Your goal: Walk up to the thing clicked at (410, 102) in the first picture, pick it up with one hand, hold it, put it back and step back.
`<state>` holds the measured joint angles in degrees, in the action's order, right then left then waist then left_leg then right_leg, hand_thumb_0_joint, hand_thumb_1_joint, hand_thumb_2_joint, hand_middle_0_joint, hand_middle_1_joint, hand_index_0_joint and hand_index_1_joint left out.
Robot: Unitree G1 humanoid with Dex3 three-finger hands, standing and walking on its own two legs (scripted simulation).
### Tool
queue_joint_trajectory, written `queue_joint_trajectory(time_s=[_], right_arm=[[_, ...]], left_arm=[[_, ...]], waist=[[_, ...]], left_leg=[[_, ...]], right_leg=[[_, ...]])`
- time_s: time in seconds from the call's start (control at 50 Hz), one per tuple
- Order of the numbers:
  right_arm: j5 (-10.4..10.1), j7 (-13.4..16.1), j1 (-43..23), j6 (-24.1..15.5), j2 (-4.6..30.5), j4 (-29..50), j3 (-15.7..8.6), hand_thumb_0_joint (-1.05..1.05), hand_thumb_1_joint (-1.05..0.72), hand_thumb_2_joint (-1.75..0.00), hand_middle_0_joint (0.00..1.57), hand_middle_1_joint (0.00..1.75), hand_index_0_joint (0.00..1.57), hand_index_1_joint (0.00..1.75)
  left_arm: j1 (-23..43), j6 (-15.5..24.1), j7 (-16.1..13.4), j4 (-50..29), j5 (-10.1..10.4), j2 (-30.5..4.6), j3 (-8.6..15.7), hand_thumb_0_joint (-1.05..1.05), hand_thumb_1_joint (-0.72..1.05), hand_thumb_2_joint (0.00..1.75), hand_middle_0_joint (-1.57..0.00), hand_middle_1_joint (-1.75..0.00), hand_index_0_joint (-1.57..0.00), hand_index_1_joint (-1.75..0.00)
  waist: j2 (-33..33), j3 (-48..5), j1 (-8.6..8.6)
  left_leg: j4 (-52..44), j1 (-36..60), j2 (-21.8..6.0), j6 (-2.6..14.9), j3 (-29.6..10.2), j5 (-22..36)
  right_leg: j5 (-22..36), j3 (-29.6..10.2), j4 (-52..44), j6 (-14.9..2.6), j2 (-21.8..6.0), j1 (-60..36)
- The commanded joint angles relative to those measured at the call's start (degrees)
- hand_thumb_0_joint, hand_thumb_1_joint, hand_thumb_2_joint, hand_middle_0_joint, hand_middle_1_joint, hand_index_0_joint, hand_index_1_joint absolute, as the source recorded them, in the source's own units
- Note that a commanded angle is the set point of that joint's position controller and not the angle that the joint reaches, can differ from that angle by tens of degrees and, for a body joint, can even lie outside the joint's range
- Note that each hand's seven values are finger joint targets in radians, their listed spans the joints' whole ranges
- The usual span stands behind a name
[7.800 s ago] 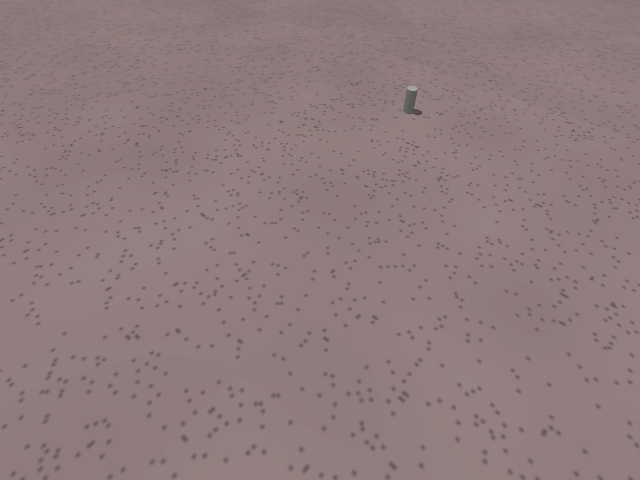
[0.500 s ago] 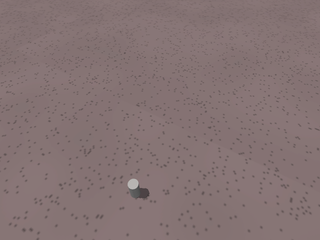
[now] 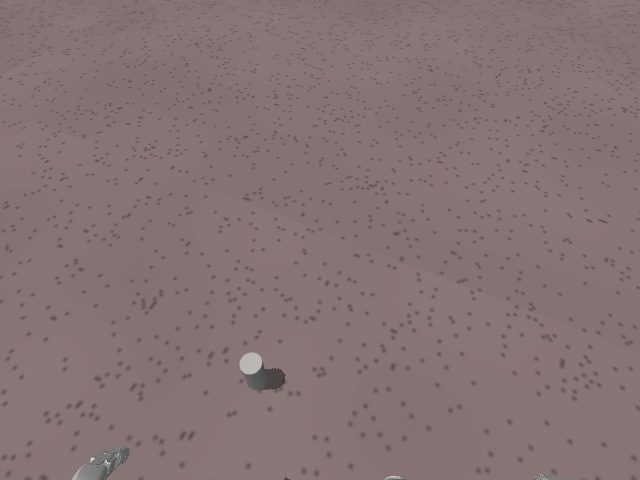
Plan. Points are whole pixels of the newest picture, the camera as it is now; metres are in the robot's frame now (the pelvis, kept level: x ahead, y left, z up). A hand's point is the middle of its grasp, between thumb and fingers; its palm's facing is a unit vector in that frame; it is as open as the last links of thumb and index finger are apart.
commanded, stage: walk up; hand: left
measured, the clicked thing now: (254, 371) +0.48 +0.22 -0.69
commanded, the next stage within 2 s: none
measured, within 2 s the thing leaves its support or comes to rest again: neither
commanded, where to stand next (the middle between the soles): +0.07 -0.02 m, yaw -2 degrees
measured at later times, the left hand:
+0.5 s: hand out of the picture +0.08 +0.24 -0.13, palm faces -0.06 -0.94 -0.35, open 7.4 cm
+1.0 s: hand (145, 479) +0.15 +0.24 -0.12, palm faces -0.01 -0.90 -0.44, open 7.4 cm
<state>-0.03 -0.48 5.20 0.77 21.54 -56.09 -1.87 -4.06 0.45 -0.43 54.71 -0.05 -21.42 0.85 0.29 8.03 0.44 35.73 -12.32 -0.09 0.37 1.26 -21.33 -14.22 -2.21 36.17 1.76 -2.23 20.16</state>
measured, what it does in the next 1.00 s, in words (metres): lifts its left foot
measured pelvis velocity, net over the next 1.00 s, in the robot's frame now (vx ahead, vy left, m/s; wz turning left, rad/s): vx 0.06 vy -0.03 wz -0.01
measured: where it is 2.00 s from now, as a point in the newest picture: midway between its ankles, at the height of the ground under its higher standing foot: outside the picture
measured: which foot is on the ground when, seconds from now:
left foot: down 0.00-0.66, up 0.68-1.00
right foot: down 0.00-1.00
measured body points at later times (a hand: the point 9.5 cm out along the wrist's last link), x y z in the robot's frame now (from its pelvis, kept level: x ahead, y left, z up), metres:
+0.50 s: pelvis -0.01 -0.01 +0.02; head +0.01 -0.02 +0.46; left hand +0.09 +0.29 -0.11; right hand +0.06 -0.32 -0.12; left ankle -0.03 +0.12 -0.72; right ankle +0.05 -0.14 -0.72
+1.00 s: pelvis +0.06 -0.03 +0.01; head +0.11 -0.05 +0.45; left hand +0.15 +0.29 -0.10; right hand +0.13 -0.35 -0.13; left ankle +0.09 +0.13 -0.68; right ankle +0.08 -0.15 -0.72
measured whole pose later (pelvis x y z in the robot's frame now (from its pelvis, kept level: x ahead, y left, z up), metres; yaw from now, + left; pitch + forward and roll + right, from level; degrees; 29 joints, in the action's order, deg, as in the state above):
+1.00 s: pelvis +0.06 -0.03 +0.01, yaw -1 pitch -2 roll +0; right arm 0.3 -0.8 11.4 3.8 24.2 -52.3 -3.7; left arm -10.0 1.4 -1.8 51.0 -1.0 -20.3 2.6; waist -3.7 9.3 0.9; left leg 53.8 -25.3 -0.1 -0.4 -5.9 -23.9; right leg -15.9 4.0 33.5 -0.9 -2.1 15.0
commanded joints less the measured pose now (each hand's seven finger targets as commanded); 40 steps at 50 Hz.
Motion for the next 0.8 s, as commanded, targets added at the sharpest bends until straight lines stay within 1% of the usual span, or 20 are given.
queue_joint_trajectory(time_s=[0.0,0.08,0.2,0.32,0.4,0.42,0.44,0.46,0.48,0.5,0.52,0.56,0.58,0.62,0.64,0.66,0.68,0.7,0.76,0.78], right_arm=[[0.3,0.7,-2.1,-1.4,13.5,2.6,-3.2,0.0,-0.9,-0.9,0.2,0.3,0.2,0.3],[0.1,0.8,-2.3,-0.7,12.6,1.8,-2.9,0.0,-0.9,-0.9,0.2,0.3,0.2,0.3],[0.5,0.5,-4.0,-0.4,12.2,0.5,-2.9,0.0,-0.9,-0.9,0.2,0.3,0.2,0.3],[0.4,0.2,-2.7,-0.4,11.6,-1.1,-2.8,0.0,-0.9,-0.9,0.2,0.3,0.2,0.3],[0.5,-0.1,-1.7,-0.3,11.5,-2.3,-2.8,0.0,-0.9,-0.9,0.2,0.3,0.2,0.3],[1.7,-1.1,4.2,-1.5,14.0,-1.1,-4.0,0.0,-0.9,-0.9,0.2,0.3,0.2,0.3],[2.3,-1.3,5.8,-1.7,15.6,-1.8,-4.7,0.0,-0.9,-0.9,0.2,0.3,0.2,0.3],[2.3,-1.3,6.6,-1.7,17.0,-1.6,-5.5,0.0,-0.9,-0.9,0.2,0.3,0.2,0.3],[2.3,-1.0,5.1,-2.1,17.4,-0.2,-5.9,0.0,-0.9,-0.9,0.2,0.3,0.2,0.3],[2.4,-0.8,4.3,-2.7,16.4,0.6,-5.9,0.0,-0.9,-0.9,0.2,0.3,0.2,0.3],[2.3,-0.7,5.2,-3.2,15.3,1.3,-5.5,0.0,-0.9,-0.9,0.2,0.3,0.2,0.3],[2.6,-1.2,2.8,-3.3,17.2,3.6,-6.3,0.0,-0.9,-0.9,0.2,0.3,0.2,0.3],[2.4,-1.4,-0.5,-2.9,16.6,4.8,-5.9,0.0,-0.9,-0.9,0.2,0.3,0.2,0.3],[1.5,-1.4,0.5,-1.7,10.7,5.9,-3.6,0.0,-0.9,-0.9,0.2,0.3,0.2,0.3],[0.8,-1.3,3.1,-1.4,6.8,7.0,-2.2,0.0,-0.9,-0.9,0.2,0.3,0.2,0.3],[0.7,-0.8,4.7,-0.3,8.4,6.8,-2.5,0.0,-0.9,-0.9,0.2,0.3,0.2,0.3],[0.9,-0.2,6.3,0.2,12.3,5.7,-4.0,0.0,-0.9,-0.9,0.2,0.3,0.2,0.3],[0.6,-0.4,7.4,0.4,13.1,4.8,-4.1,0.0,-0.9,-0.9,0.2,0.3,0.2,0.3],[0.9,-0.5,12.2,0.9,12.3,3.2,-4.2,0.0,-0.9,-0.9,0.2,0.3,0.2,0.3],[1.3,-0.5,12.5,1.3,11.8,3.3,-4.2,0.0,-0.9,-0.9,0.2,0.3,0.2,0.3]], left_arm=[[2.0,1.0,-0.6,-1.9,0.0,-12.7,2.9,0.0,0.9,0.9,-0.2,-0.3,-0.2,-0.3],[2.3,0.9,-0.5,-0.6,0.3,-13.1,2.8,0.0,0.9,0.9,-0.2,-0.3,-0.2,-0.3],[2.8,0.4,0.0,1.7,0.0,-12.3,2.7,0.0,0.9,0.9,-0.2,-0.3,-0.2,-0.3],[3.2,0.8,0.1,2.9,-0.4,-12.8,3.2,0.0,0.9,0.9,-0.2,-0.3,-0.2,-0.3],[4.2,0.8,0.0,3.2,-0.5,-12.5,3.1,0.0,0.9,0.9,-0.2,-0.3,-0.2,-0.3],[-0.4,1.2,1.2,2.4,-1.4,-13.5,3.6,0.0,0.9,0.9,-0.2,-0.3,-0.2,-0.3],[1.0,1.2,1.7,2.5,-1.7,-13.1,3.7,0.0,0.9,0.9,-0.2,-0.3,-0.2,-0.3],[3.2,1.1,1.9,1.6,-1.7,-12.4,3.9,0.0,0.9,0.9,-0.2,-0.3,-0.2,-0.3],[3.8,1.2,1.8,0.3,-2.0,-12.3,4.0,0.0,0.9,0.9,-0.2,-0.3,-0.2,-0.3],[3.4,1.7,1.8,-0.4,-1.7,-11.8,3.9,0.0,0.9,0.9,-0.2,-0.3,-0.2,-0.3],[2.0,2.2,2.0,-0.7,-1.6,-12.1,4.1,0.0,0.9,0.9,-0.2,-0.3,-0.2,-0.3],[-2.5,2.4,3.1,-1.1,-1.4,-11.7,4.5,0.0,0.9,0.9,-0.2,-0.3,-0.2,-0.3],[-6.3,2.9,3.1,-0.1,-1.3,-11.4,4.8,0.0,0.9,0.9,-0.2,-0.3,-0.2,-0.3],[-12.8,3.6,1.5,3.2,-1.8,-11.5,5.6,0.0,0.9,0.9,-0.2,-0.3,-0.2,-0.3],[-15.3,4.0,0.4,2.9,-2.3,-15.7,6.8,0.0,0.9,0.9,-0.2,-0.3,-0.2,-0.3],[-14.4,4.4,0.0,0.9,-2.3,-20.5,7.2,0.0,0.9,0.9,-0.2,-0.3,-0.2,-0.3],[-12.1,4.1,-0.1,-0.9,-2.1,-21.1,7.2,0.0,0.9,0.9,-0.2,-0.3,-0.2,-0.3],[-10.3,4.2,-0.2,-1.9,-1.8,-19.3,6.8,0.0,0.9,0.9,-0.2,-0.3,-0.2,-0.3],[-7.7,4.6,-1.3,-3.6,-1.0,-15.3,5.8,0.0,0.9,0.9,-0.2,-0.3,-0.2,-0.3],[-7.6,4.6,-1.5,-4.1,-1.0,-15.3,5.7,0.0,0.9,0.9,-0.2,-0.3,-0.2,-0.3]], waist=[[-2.4,-12.6,-0.18],[-3.3,-11.9,-0.02],[-1.9,-8.0,0.37],[1.9,-8.7,-0.23],[2.3,-8.2,-0.92],[-0.2,-14.6,-2.12],[-2.8,-11.4,-3.42],[-7.8,-5.6,-4.47],[-8.2,-0.7,-4.55],[-5.4,1.2,-3.94],[-3.6,-1.3,-3.43],[-9.9,-2.1,-1.59],[-10.0,-2.7,1.18],[-1.8,-6.9,3.22],[11.2,-7.5,3.82],[10.5,-7.3,3.15],[4.9,-4.2,2.43],[3.0,-2.6,1.37],[3.2,-4.0,-1.0],[3.3,-4.9,-0.99]], left_leg=[[-8.1,2.3,-8.7,4.57,-6.0,27.0],[-9.7,1.0,-7.0,3.29,-4.4,18.9],[-14.7,-1.9,-7.0,3.46,-5.6,2.0],[-13.8,1.3,-5.5,2.58,-3.5,1.8],[-15.0,3.5,-5.3,2.02,-3.6,1.1],[-16.3,8.4,-4.9,4.69,-5.3,-18.9],[-20.4,11.8,-7.7,6.42,-9.5,-27.1],[-26.0,10.6,-13.6,8.64,-16.1,-28.5],[-28.6,10.0,-18.7,11.03,-20.0,-21.4],[-26.8,11.8,-19.4,11.91,-18.9,-10.3],[-24.8,15.1,-17.3,11.77,-16.2,-6.1],[-24.1,8.4,-16.3,11.31,-11.8,-8.9],[-20.3,3.1,-14.2,9.49,-7.7,-4.8],[-4.1,-4.1,-6.9,4.96,0.4,6.1],[9.4,-13.8,-1.2,1.67,3.9,-3.3],[17.3,-17.4,2.5,1.23,-4.1,-13.1],[22.7,-15.6,0.3,1.61,-8.8,-13.3],[25.2,-17.5,-0.4,1.92,-11.0,-9.8],[21.0,-12.9,-2.2,0.3,-13.2,-2.2],[21.1,-11.2,-2.0,-0.37,-12.6,-2.4]], right_leg=[[15.6,-1.6,-3.3,-3.89,-2.2,-9.6],[19.3,-2.1,-4.3,-4.58,-3.3,-11.1],[8.5,-3.4,-8.5,-4.25,-2.6,-9.4],[8.8,-6.5,-12.8,-4.49,-4.5,-8.3],[1.7,-8.6,-16.4,-4.43,-5.1,-5.5],[-21.7,-6.8,-13.3,-5.32,-1.1,-5.4],[-24.0,-3.0,-9.0,-3.97,1.4,3.4],[-16.7,0.6,0.0,-3.07,3.4,9.0],[-11.4,0.9,7.2,-2.68,2.4,13.9],[-10.0,-0.7,6.4,-2.48,0.1,15.1],[-10.3,-0.2,5.3,-2.81,-0.7,15.2],[-10.0,2.4,1.1,-2.82,-2.1,5.6],[-5.4,3.0,-4.9,-3.42,-1.8,-4.0],[3.2,4.2,-13.0,-2.42,2.6,-20.2],[0.3,-12.4,-20.0,-4.78,-7.6,-24.3],[-11.5,-30.8,-26.7,-9.98,-18.6,-19.0],[-17.9,-31.1,-26.0,-13.36,-20.0,-12.6],[-13.6,-25.6,-24.6,-13.81,-17.9,-13.1],[4.3,-11.1,-22.3,-8.84,-12.9,-9.7],[13.8,-8.8,-20.5,-10.06,-13.4,-9.2]])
